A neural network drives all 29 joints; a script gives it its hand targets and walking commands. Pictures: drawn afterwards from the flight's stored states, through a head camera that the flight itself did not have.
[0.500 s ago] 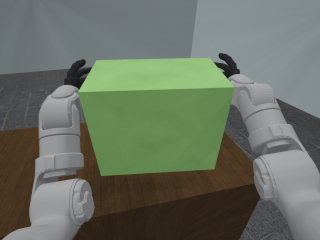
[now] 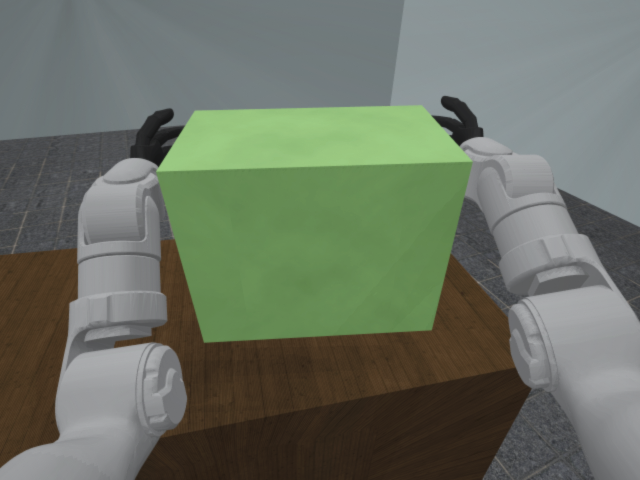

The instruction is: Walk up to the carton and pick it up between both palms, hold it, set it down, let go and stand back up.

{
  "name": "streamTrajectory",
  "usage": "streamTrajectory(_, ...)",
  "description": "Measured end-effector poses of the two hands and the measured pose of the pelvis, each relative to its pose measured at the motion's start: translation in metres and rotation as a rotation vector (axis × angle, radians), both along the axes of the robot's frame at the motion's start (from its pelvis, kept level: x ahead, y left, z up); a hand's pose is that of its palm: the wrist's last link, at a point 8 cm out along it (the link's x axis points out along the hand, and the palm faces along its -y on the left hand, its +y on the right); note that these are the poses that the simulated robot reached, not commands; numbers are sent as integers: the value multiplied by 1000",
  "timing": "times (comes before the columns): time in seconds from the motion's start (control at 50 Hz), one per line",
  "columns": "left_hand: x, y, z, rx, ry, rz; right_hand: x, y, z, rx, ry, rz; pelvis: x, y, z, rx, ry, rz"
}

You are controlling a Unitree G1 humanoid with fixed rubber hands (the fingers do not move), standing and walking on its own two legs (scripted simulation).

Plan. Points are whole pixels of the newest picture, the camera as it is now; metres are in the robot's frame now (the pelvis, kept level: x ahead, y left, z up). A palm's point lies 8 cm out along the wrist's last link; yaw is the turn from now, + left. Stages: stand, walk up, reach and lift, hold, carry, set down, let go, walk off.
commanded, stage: hold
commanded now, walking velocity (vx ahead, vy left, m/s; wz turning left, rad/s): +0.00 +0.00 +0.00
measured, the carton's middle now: (314, 221) +0.34 +0.01 +0.24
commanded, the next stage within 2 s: set down in 1.42 s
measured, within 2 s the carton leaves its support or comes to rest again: neither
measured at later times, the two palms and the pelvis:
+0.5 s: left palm (153, 181) +0.36 +0.19 +0.28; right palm (466, 161) +0.37 -0.17 +0.31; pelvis +0.00 +0.00 +0.00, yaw +0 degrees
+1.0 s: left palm (151, 177) +0.36 +0.19 +0.28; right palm (466, 158) +0.37 -0.17 +0.31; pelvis +0.00 +0.00 +0.00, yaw +0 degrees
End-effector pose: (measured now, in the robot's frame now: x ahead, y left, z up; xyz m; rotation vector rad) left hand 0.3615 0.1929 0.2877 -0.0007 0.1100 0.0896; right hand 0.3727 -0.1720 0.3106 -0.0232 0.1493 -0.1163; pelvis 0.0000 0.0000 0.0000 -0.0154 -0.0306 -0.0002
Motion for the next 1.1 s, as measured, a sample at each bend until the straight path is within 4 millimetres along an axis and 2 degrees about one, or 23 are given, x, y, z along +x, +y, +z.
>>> streamTrajectory(0.26, -1, -2, -12, -9, -3, -1, -1, -2, -9, -3, -3, -2, 5, 0, 0, -1, -13, 1)
streamTrajectory(0.72, -3, -2, -3, -13, -1, 0, -4, -2, -1, 9, 0, -4, 0, 0, 0, -1, -5, -1)
streamTrajectory(1.1, -2, -2, -5, -6, 1, -2, -3, -1, -3, 5, 2, -5, 1, 0, 0, -1, -3, 0)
